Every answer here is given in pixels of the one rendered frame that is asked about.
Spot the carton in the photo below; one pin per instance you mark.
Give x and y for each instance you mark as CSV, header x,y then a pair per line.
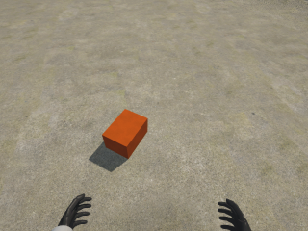
x,y
125,133

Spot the left robot hand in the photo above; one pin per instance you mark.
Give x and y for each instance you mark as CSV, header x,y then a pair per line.
x,y
70,215

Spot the right robot hand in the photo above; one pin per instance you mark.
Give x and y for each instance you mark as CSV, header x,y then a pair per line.
x,y
238,220

